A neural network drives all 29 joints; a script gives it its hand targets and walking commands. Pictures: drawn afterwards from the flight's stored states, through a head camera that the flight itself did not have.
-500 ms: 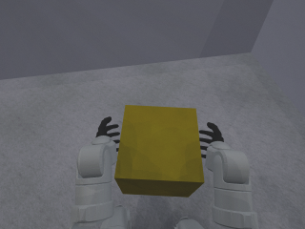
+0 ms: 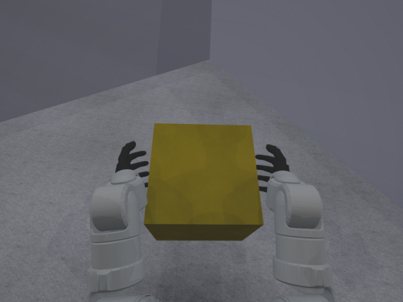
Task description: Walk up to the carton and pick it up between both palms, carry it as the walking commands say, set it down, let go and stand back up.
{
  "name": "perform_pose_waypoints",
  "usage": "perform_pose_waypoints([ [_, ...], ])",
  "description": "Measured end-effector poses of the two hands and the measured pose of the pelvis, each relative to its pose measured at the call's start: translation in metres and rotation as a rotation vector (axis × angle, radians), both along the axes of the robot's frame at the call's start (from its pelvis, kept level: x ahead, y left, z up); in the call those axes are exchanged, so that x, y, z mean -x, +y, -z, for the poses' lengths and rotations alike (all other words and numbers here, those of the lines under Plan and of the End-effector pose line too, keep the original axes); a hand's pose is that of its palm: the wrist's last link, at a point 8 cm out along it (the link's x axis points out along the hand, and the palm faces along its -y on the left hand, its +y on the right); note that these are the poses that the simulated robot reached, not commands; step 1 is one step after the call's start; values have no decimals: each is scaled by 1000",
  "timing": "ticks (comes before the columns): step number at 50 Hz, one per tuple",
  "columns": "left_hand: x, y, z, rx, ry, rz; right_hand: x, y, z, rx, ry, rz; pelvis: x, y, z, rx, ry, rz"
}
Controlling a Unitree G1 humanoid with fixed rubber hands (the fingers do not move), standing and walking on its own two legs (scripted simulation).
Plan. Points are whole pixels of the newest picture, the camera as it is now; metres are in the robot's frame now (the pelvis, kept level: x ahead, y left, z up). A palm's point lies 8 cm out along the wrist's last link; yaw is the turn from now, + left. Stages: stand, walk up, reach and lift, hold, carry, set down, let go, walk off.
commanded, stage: carry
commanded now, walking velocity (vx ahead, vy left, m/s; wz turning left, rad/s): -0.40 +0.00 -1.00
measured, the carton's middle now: (201, 186) +0.36 +0.04 +0.01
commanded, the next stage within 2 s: none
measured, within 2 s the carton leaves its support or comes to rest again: neither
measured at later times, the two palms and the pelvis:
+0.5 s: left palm out of the picture +0.11 +0.00 +0.10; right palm out of the picture -0.01 -0.26 +0.11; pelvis -0.22 -0.02 +0.02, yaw -24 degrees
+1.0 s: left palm out of the picture -0.03 -0.02 +0.10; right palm out of the picture -0.16 -0.27 +0.11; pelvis -0.36 -0.02 +0.01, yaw -27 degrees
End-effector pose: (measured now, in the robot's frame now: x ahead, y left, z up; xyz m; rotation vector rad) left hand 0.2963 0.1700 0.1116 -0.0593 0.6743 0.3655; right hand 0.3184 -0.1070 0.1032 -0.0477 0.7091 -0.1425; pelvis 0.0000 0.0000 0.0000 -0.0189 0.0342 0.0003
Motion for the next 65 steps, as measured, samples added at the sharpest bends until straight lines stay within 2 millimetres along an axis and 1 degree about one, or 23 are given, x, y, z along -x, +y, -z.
perform_pose_waypoints([
  [2, 12, -33, 10, -17, 35, 57, 27, -34, 16, -26, 33, 66, 19, -8, 2, 24, -8, 23],
  [4, 26, -63, 21, -44, 105, 146, 64, -64, 32, -51, 103, 151, 39, -14, -2, -1, -18, 48],
  [6, 39, -89, 31, -48, 165, 235, 102, -87, 42, -61, 162, 246, 59, -16, -7, -24, -24, 88],
  [7, 45, -101, 35, -42, 181, 273, 120, -96, 44, -57, 177, 290, 69, -17, -8, -32, -24, 111],
  [9, 56, -123, 39, -23, 178, 341, 150, -113, 41, -44, 172, 373, 89, -17, -8, -38, -17, 154],
  [11, 66, -141, 38, 0, 147, 399, 175, -127, 34, -28, 139, 443, 108, -16, -7, -39, -7, 197],
  [13, 78, -154, 37, 21, 112, 447, 198, -137, 25, -10, 102, 496, 126, -14, -5, -36, 6, 244],
  [16, 101, -165, 35, 52, 77, 497, 232, -144, 14, 28, 71, 528, 153, -11, -3, -43, 16, 308],
  [18, 123, -166, 36, 74, 87, 508, 256, -145, 9, 48, 81, 526, 171, -11, -7, -44, 4, 353],
  [22, 166, -169, 24, 50, 112, 521, 301, -146, 2, 37, 110, 524, 201, -13, -17, 4, -9, 402],
  [25, 190, -173, 12, 33, 103, 519, 325, -149, -7, 34, 105, 524, 222, -18, -21, 19, -7, 420],
  [28, 208, -182, -2, 10, 57, 512, 344, -158, -14, 29, 64, 512, 243, -27, -16, 7, 4, 446],
  [30, 221, -192, -6, -5, 31, 523, 359, -167, -13, 26, 39, 513, 259, -32, -10, 14, 7, 462],
  [34, 259, -208, -3, -44, 90, 561, 408, -178, -1, -5, 102, 558, 284, -36, -17, 5, -5, 455],
  [37, 279, -218, -3, -74, 108, 611, 438, -180, 1, -23, 125, 607, 300, -33, -18, -1, -9, 460],
  [39, 287, -221, -5, -70, 101, 630, 452, -180, 0, -22, 119, 636, 311, -29, -17, 4, -3, 462],
  [41, 293, -222, -4, -54, 89, 642, 461, -179, -4, -3, 108, 653, 320, -25, -14, 13, 3, 464],
  [44, 304, -213, 2, -14, 92, 647, 472, -171, -10, 39, 114, 646, 336, -23, -15, -14, -14, 469],
  [49, 327, -194, 7, 3, 103, 602, 480, -161, -12, 61, 128, 583, 357, -23, -15, -17, -32, 483],
  [53, 342, -187, 7, -7, 104, 554, 486, -158, -7, 51, 129, 538, 370, -27, -13, -13, -46, 470],
  [58, 356, -190, 2, -32, 116, 537, 501, -160, -2, 25, 142, 536, 382, -25, -15, -13, -33, 465],
  [62, 359, -196, -1, -27, 94, 570, 512, -161, -4, 31, 125, 574, 390, -18, -13, -11, -32, 468],
  [65, 362, -195, 2, -22, 85, 603, 522, -157, -3, 31, 117, 604, 393, -10, -11, -8, -37, 471],
])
